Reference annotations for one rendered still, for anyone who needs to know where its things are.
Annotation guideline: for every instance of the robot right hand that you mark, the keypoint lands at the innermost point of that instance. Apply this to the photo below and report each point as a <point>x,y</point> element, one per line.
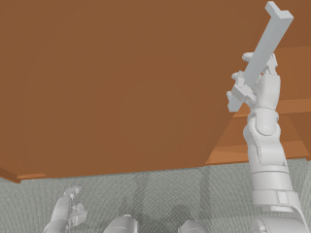
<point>267,86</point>

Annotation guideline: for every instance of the robot thigh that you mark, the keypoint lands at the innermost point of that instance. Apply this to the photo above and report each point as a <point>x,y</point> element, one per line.
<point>123,224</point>
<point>192,227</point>

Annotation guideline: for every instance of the robot right thigh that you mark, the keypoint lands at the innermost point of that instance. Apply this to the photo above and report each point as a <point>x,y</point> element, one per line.
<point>192,227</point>

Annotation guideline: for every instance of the wardrobe door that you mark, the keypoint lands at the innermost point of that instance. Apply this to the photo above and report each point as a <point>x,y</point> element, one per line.
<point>99,87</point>
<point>15,166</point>

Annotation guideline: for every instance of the right robot upper arm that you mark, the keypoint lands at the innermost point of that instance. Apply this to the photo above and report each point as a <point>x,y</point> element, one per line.
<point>277,224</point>

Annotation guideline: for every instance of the robot left hand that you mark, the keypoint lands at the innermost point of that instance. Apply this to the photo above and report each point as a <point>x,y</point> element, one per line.
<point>65,209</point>

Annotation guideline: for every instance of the handle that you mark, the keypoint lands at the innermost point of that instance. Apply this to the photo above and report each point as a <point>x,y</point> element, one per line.
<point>271,37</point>

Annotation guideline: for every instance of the robot right forearm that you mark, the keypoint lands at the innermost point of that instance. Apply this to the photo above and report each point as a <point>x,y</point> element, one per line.
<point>273,190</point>

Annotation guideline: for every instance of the robot left thigh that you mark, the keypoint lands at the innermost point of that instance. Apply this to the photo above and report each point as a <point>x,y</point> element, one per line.
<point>123,224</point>

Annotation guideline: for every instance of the robot left forearm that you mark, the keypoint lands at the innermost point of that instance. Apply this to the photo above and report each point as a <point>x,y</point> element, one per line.
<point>57,226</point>

